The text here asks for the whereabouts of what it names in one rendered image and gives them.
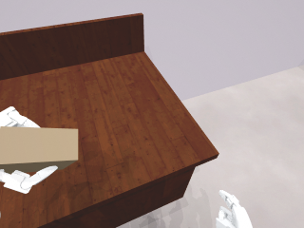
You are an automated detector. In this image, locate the sponge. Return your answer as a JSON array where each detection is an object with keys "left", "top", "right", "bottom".
[{"left": 0, "top": 126, "right": 79, "bottom": 174}]

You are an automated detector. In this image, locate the left robot hand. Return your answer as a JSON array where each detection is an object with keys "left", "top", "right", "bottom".
[{"left": 0, "top": 106, "right": 58, "bottom": 194}]

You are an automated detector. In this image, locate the table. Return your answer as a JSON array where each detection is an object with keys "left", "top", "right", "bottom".
[{"left": 0, "top": 13, "right": 219, "bottom": 228}]

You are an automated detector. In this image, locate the right robot hand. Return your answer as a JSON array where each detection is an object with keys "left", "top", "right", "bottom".
[{"left": 216, "top": 190, "right": 253, "bottom": 228}]

